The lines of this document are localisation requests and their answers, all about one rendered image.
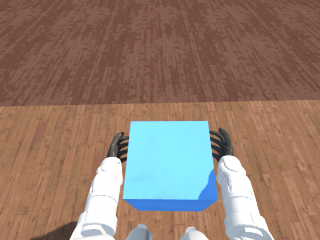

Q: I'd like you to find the robot right hand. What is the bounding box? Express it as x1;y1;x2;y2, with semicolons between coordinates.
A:
209;127;235;162

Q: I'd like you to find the robot left forearm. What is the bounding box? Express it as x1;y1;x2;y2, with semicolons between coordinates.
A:
70;157;123;240

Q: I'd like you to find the left robot shin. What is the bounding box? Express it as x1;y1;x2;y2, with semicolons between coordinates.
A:
137;223;147;229

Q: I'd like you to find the robot right forearm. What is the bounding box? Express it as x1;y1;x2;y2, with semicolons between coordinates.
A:
216;155;274;240

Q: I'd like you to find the robot left hand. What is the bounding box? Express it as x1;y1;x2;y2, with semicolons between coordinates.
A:
106;131;130;163

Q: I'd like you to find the carton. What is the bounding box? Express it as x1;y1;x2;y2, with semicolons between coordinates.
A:
123;121;218;212

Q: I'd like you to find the robot right thigh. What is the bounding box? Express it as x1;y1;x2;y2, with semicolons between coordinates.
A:
180;230;208;240

